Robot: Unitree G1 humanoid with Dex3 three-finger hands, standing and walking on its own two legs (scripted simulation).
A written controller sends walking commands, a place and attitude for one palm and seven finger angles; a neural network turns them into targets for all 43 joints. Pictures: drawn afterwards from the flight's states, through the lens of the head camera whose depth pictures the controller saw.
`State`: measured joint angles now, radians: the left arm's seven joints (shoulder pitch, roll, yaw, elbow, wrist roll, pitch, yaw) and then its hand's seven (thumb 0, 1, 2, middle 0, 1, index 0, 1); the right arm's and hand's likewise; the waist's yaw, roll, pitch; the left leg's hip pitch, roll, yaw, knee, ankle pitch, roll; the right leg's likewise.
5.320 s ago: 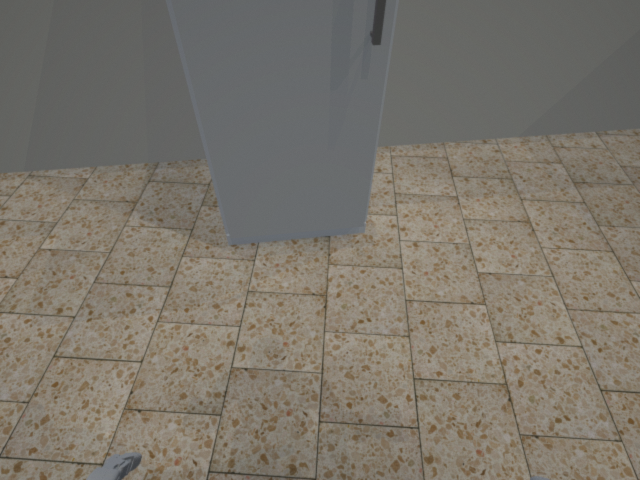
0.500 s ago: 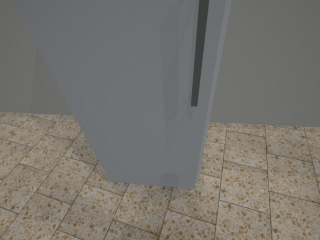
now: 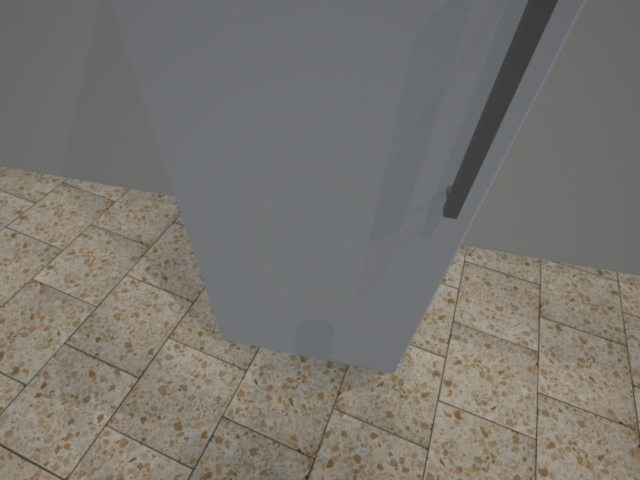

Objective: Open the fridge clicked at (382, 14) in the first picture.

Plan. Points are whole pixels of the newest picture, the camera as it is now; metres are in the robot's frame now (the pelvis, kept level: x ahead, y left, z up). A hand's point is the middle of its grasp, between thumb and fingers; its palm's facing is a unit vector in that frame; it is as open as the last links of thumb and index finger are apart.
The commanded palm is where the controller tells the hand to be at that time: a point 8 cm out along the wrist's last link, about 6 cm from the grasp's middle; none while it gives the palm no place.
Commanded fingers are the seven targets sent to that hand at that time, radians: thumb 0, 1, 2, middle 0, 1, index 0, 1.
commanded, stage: come to a stop and stand still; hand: right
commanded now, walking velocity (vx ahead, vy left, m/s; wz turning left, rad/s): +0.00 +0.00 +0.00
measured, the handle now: (496, 93) +0.51 -0.13 +0.25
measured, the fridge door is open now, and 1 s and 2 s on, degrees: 0 0 0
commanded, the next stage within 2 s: look again from close up in 0.30 s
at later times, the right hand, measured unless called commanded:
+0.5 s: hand out of the picture -0.04 -0.16 -0.17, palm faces +0.01 +0.97 -0.23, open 7.4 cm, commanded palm none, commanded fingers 0.00 -0.90 -0.90 0.20 0.30 0.20 0.30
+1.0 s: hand out of the picture -0.01 -0.20 -0.17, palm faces -0.02 +0.98 -0.20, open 7.4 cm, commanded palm none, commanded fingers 0.00 -0.90 -0.90 0.20 0.30 0.20 0.30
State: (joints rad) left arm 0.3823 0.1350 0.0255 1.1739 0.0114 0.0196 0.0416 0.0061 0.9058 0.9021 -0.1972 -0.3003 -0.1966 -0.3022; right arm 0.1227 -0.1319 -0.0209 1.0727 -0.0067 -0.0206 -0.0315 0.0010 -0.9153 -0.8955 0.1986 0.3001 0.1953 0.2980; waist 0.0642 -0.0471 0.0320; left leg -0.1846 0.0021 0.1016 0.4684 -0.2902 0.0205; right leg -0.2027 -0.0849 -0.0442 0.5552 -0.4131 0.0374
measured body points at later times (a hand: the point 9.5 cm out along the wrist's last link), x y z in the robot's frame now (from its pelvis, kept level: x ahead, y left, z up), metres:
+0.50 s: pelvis -0.02 +0.01 +0.00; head +0.01 +0.02 +0.45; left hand +0.01 +0.24 -0.16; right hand -0.04 -0.22 -0.15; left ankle -0.02 +0.10 -0.74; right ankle -0.04 -0.13 -0.72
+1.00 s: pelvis -0.02 -0.02 +0.00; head -0.01 -0.02 +0.45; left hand -0.04 +0.18 -0.16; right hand -0.01 -0.25 -0.15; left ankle -0.03 +0.10 -0.74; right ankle -0.03 -0.12 -0.74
